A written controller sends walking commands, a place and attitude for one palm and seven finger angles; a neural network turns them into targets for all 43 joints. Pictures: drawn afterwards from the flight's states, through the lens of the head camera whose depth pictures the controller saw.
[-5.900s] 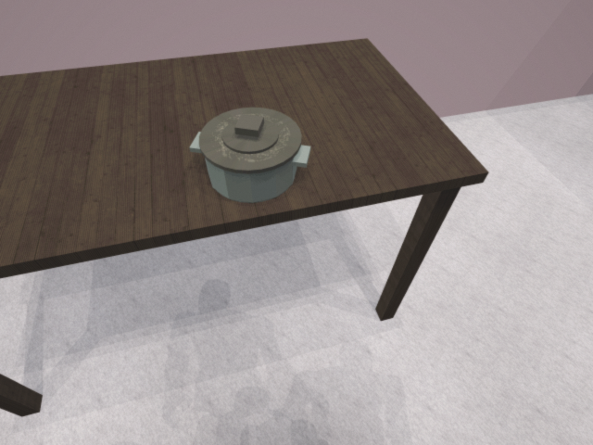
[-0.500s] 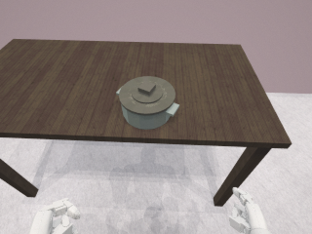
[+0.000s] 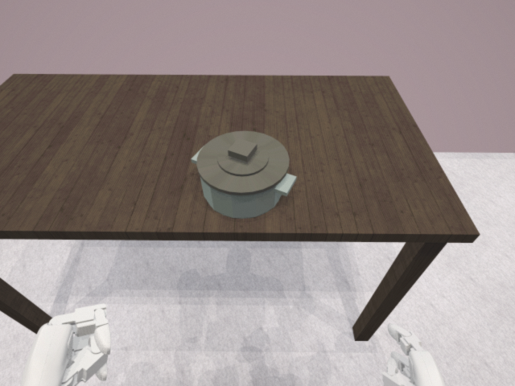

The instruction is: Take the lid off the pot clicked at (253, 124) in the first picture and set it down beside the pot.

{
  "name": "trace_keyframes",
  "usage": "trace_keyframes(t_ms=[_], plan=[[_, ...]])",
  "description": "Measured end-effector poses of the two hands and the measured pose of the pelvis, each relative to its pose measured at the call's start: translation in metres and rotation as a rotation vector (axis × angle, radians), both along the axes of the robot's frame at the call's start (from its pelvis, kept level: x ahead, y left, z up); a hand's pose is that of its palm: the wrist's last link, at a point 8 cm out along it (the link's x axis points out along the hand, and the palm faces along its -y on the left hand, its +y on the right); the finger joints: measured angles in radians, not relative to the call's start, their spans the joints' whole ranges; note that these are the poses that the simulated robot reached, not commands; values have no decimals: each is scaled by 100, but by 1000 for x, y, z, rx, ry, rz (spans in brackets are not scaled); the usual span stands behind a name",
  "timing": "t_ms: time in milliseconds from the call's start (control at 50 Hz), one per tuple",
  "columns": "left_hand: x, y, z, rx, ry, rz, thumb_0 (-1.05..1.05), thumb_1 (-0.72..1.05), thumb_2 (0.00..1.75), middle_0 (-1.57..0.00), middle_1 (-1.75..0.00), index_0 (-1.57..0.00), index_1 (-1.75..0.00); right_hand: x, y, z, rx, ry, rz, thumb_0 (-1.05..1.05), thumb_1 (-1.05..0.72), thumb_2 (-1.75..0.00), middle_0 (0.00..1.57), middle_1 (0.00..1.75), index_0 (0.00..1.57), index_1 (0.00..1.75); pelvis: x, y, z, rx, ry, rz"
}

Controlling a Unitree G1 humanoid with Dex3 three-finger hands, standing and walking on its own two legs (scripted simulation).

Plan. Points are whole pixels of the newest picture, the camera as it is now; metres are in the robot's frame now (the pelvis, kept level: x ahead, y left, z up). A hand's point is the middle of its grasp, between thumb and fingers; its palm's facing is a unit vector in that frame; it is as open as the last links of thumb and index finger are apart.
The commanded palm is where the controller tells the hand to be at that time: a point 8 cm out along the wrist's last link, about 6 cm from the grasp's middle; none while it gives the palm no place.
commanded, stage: raise the hand higher, near the body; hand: left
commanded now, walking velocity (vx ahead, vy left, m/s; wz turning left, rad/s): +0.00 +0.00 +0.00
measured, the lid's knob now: (242, 149) +0.53 +0.09 +0.07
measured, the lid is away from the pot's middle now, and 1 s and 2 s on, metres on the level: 0.00 0.00 0.00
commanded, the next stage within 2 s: reach forward and open the fingers in 0.40 s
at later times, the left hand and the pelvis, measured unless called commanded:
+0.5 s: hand (79, 320) +0.16 +0.24 +0.10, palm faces +0.29 -0.87 -0.39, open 3.1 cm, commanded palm +0.12 +0.27 +0.13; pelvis -0.01 +0.00 +0.00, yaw +0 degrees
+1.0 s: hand (67, 305) +0.18 +0.26 +0.10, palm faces -0.22 -0.10 -0.97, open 4.1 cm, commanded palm +0.17 +0.26 +0.16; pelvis -0.03 -0.01 -0.01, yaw +1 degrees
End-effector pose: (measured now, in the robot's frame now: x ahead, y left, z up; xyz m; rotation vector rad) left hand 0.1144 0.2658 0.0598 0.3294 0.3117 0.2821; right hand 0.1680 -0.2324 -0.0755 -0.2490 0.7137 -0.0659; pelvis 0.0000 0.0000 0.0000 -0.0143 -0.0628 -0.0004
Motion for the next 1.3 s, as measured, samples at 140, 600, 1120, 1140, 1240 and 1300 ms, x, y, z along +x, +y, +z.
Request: trace_keyframes(t_ms=[140,600,1120,1140,1240,1300], plan=[[5,3,16,16,-78,-19,2,90,89,-130,-150,-130,-150,11,11,8,5,-46,37,1,-90,-90,20,30,20,30,-2,3,0,-3,-5,2],[22,8,76,553,-146,-135,2,88,90,-129,-148,-129,-149,-5,15,-6,14,19,99,1,-90,-90,20,30,20,30,-14,3,-5,0,21,7],[64,-2,99,1069,165,-486,0,23,121,-105,-70,-105,-70,3,14,-5,61,2,108,1,-90,-90,20,30,20,30,-42,-6,-4,3,-17,15],[66,-3,99,1071,163,-487,0,20,122,-104,-67,-104,-67,1,14,-6,60,9,107,1,-90,-90,20,30,20,30,-43,-6,-4,3,-17,15],[76,-4,100,1083,153,-494,0,6,127,-98,-49,-98,-49,-11,13,-12,58,45,99,1,-90,-90,20,30,20,30,-47,-4,-4,2,-21,13],[84,-6,104,1090,135,-498,0,-3,130,-95,-38,-95,-39,-18,15,-14,61,59,93,1,-90,-90,20,30,20,30,-49,-2,-3,3,-21,12]])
